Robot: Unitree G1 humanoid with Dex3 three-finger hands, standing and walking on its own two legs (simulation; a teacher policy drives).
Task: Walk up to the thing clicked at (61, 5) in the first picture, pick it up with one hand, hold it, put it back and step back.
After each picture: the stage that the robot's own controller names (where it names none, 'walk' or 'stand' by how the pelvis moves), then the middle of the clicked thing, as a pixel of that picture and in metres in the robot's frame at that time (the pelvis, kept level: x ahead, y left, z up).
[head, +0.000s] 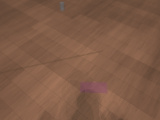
stand; (62, 6) +2.20 +0.33 -0.72
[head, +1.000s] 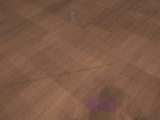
walk; (73, 16) +2.08 +0.31 -0.72
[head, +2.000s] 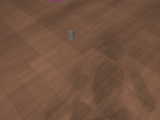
walk; (70, 35) +1.49 +0.25 -0.72
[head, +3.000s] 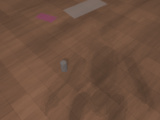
walk; (63, 66) +1.04 +0.26 -0.72
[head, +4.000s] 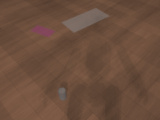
walk; (62, 94) +0.73 +0.23 -0.71
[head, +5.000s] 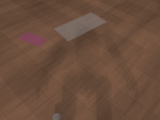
walk; out of the picture +0.47 +0.20 -0.70
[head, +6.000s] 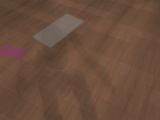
stand; out of the picture +0.38 +0.16 -0.70
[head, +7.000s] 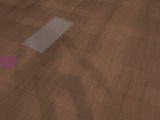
stand; out of the picture +0.33 +0.20 -0.71
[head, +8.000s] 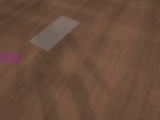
stand; out of the picture +0.34 +0.17 -0.72
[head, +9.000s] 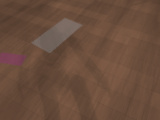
stand; out of the picture +0.34 +0.16 -0.72
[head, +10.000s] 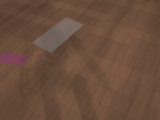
stand; out of the picture +0.34 +0.17 -0.72
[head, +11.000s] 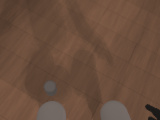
go down; (50, 88) +0.40 +0.16 -0.46
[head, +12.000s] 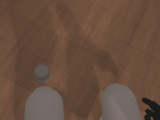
go down; (42, 74) +0.43 +0.16 -0.31
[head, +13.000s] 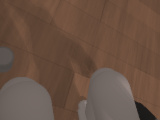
close in; (3, 60) +0.41 +0.20 -0.23
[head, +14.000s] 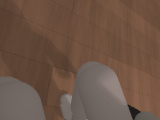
close; out of the picture +0.41 +0.22 -0.23
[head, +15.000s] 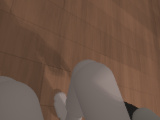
close; out of the picture +0.41 +0.22 -0.23
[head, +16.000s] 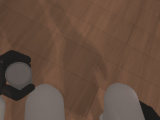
lift; (20, 78) +0.33 +0.22 -0.07
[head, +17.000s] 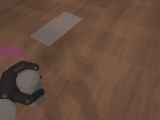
hold; (32, 89) +0.32 +0.17 +0.06
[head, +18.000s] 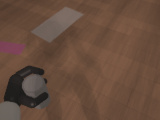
hold; (37, 92) +0.32 +0.17 +0.01
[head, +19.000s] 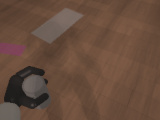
hold; (38, 92) +0.32 +0.17 +0.02
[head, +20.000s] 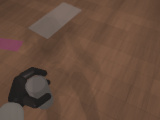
crouch; (40, 93) +0.32 +0.16 -0.01
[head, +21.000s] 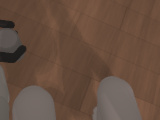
lower; (11, 46) +0.46 +0.20 -0.08
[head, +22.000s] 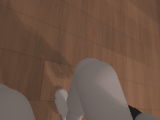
lower; out of the picture +0.44 +0.26 -0.22
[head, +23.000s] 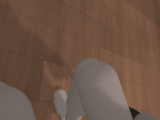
lower; out of the picture +0.42 +0.25 -0.23
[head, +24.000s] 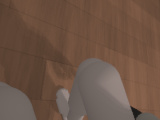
lower; out of the picture +0.42 +0.25 -0.23
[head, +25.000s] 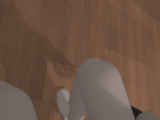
lower; out of the picture +0.42 +0.25 -0.22
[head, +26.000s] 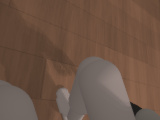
loosen; out of the picture +0.42 +0.24 -0.22
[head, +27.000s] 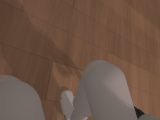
stand; out of the picture +0.43 +0.24 -0.23
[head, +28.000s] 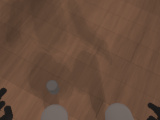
walk; (53, 87) +0.42 +0.17 -0.49
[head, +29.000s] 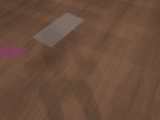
stand; out of the picture +0.38 +0.16 -0.66
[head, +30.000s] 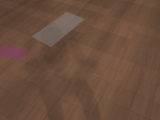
stand; out of the picture +0.37 +0.17 -0.66
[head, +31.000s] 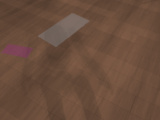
stand; out of the picture +0.38 +0.15 -0.69
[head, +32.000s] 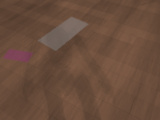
stand; out of the picture +0.38 +0.17 -0.72
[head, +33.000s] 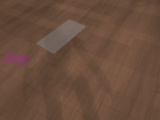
stand; out of the picture +0.37 +0.18 -0.72
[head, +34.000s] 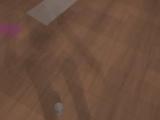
walk; (58, 109) +0.44 +0.13 -0.70
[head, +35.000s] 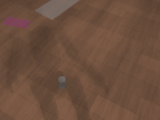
walk; (62, 82) +0.74 +0.16 -0.71
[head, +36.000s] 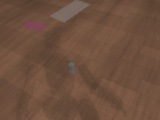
walk; (71, 68) +1.04 +0.20 -0.71
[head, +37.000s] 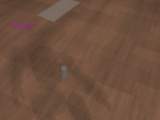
stand; (64, 71) +0.96 +0.18 -0.72
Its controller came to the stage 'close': yes
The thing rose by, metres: 0.72
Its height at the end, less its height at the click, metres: +0.00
